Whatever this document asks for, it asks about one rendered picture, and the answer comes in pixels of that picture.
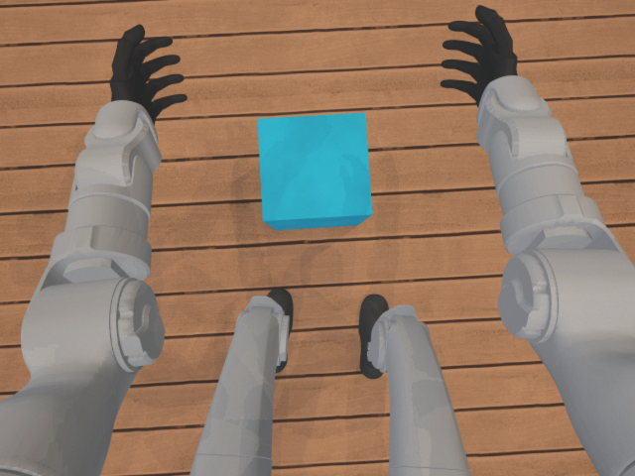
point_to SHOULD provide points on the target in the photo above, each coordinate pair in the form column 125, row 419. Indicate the right robot forearm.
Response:
column 535, row 177

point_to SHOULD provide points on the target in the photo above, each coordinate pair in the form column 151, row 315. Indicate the left robot forearm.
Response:
column 105, row 235

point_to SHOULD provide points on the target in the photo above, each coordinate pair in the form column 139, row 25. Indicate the left robot hand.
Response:
column 130, row 74

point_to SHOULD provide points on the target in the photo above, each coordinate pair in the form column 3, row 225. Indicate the right robot hand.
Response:
column 495, row 54

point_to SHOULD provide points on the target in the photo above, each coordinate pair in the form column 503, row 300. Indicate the right robot shin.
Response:
column 397, row 310

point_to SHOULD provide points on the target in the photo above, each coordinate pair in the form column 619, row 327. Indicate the robot left foot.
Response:
column 284, row 299

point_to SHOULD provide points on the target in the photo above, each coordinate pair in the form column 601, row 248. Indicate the right robot upper arm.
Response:
column 576, row 308

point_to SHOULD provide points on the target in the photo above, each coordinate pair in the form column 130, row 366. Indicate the carton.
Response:
column 314, row 171

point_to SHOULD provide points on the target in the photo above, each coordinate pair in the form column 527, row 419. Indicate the left robot upper arm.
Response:
column 84, row 344

